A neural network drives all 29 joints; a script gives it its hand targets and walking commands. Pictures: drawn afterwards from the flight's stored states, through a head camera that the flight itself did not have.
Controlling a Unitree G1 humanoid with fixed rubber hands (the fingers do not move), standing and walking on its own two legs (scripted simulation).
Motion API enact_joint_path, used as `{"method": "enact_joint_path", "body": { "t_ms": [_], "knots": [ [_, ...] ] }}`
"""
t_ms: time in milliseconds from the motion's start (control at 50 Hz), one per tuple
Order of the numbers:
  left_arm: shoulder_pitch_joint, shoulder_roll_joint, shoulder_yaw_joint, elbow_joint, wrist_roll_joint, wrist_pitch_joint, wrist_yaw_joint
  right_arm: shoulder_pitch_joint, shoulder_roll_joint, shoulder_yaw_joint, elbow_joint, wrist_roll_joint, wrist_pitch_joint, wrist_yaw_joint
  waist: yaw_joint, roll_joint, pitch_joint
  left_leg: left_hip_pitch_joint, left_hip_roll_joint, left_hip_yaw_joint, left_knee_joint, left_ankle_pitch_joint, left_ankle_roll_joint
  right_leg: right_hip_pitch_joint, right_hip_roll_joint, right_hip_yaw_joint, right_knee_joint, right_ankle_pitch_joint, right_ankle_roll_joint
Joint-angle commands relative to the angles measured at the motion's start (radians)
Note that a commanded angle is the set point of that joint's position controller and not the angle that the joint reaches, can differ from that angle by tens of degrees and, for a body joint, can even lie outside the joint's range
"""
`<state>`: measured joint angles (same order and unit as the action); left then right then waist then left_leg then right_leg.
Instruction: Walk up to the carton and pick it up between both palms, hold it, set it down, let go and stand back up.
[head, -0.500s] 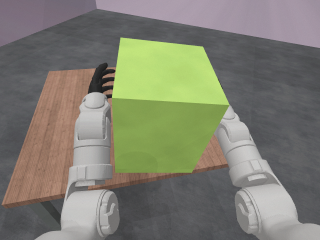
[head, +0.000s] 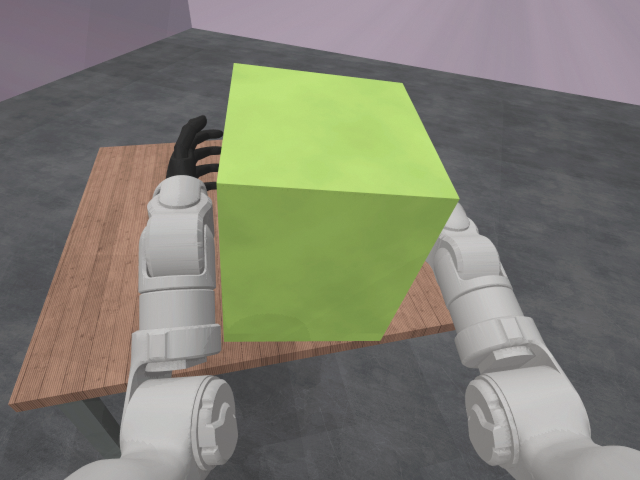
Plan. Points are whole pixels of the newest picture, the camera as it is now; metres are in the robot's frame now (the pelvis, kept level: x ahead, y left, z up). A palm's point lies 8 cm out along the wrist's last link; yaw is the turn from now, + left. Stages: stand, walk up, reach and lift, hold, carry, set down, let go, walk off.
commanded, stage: hold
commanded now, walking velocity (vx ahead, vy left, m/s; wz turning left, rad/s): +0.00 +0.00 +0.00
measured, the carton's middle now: (312, 212) +0.36 +0.01 +0.18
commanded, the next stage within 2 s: none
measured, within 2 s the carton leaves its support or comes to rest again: neither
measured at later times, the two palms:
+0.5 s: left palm (188, 186) +0.37 +0.16 +0.21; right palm (428, 198) +0.37 -0.14 +0.19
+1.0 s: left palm (190, 185) +0.37 +0.15 +0.22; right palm (430, 201) +0.37 -0.14 +0.19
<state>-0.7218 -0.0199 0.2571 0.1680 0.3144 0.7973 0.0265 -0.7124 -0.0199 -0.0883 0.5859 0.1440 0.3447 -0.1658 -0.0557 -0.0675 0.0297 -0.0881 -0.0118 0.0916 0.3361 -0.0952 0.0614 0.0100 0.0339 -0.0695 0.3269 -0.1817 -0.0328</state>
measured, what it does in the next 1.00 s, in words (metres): stands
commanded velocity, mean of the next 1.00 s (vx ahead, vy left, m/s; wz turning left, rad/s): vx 0.00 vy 0.00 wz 0.00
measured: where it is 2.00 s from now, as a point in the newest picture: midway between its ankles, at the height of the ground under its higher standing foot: outside the picture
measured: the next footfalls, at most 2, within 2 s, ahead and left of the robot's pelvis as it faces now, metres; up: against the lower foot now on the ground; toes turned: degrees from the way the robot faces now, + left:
none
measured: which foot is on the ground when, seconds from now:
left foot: down 0.00-1.00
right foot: down 0.00-1.00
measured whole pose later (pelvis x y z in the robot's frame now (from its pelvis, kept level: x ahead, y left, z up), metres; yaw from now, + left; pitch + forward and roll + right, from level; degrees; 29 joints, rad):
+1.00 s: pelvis +0.01 +0.00 +0.00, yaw +0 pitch -10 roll -1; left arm -0.67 -0.04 0.25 0.09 0.32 0.81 0.02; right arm -0.67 -0.04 -0.03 0.53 0.17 0.35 -0.18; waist -0.07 -0.06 0.04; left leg -0.07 -0.01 0.08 0.35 -0.12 0.06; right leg 0.05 0.04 -0.07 0.30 -0.19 -0.03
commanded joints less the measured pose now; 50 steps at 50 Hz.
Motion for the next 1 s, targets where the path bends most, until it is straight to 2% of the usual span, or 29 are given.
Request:
{"method": "enact_joint_path", "body": {
  "t_ms": [0, 140, 280, 500, 800, 980],
  "knots": [
    [-0.628, -0.577, -0.438, -0.041, -0.151, -0.05, -0.125, -0.99, 0.506, 0.278, -0.334, 0.044, -0.105, 0.103, -0.016, 0.096, -0.421, 0.283, 0.08, -0.093, -0.071, -0.092, -0.012, -0.169, -0.01, 0.006, -0.1, -0.059, 0.049],
    [-0.621, -0.573, -0.439, -0.066, -0.15, -0.052, -0.122, -1.012, 0.516, 0.305, -0.374, 0.059, -0.129, 0.1, -0.005, 0.095, -0.488, 0.337, 0.063, -0.09, -0.017, 0.065, -0.007, -0.152, -0.005, 0.008, -0.107, 0.011, 0.051],
    [-0.59, -0.569, -0.464, -0.111, -0.145, -0.055, -0.132, -0.972, 0.532, 0.356, -0.412, 0.089, -0.121, 0.073, -0.02, 0.096, -0.474, 0.345, 0.037, -0.091, 0.019, 0.184, -0.017, -0.109, -0.005, 0.011, -0.101, 0.11, 0.068],
    [-0.568, -0.577, -0.499, -0.159, -0.151, -0.052, -0.149, -0.918, 0.54, 0.379, -0.451, 0.11, -0.089, 0.051, -0.045, 0.1, -0.418, 0.325, 0.033, -0.095, 0.013, 0.183, -0.04, -0.092, 0.001, 0.006, -0.095, 0.134, 0.069],
    [-0.56, -0.571, -0.498, -0.169, -0.157, -0.044, -0.14, -0.926, 0.53, 0.383, -0.469, 0.1, -0.092, 0.064, -0.023, 0.095, -0.435, 0.339, 0.049, -0.095, 0.005, 0.157, -0.032, -0.121, 0.005, 0.003, -0.104, 0.074, 0.055],
    [-0.565, -0.565, -0.487, -0.152, -0.152, -0.041, -0.144, -0.93, 0.531, 0.37, -0.452, 0.09, -0.095, 0.065, -0.024, 0.093, -0.428, 0.328, 0.046, -0.09, -0.002, 0.129, -0.023, -0.118, -0.002, 0.008, -0.107, 0.068, 0.059]
  ]
}}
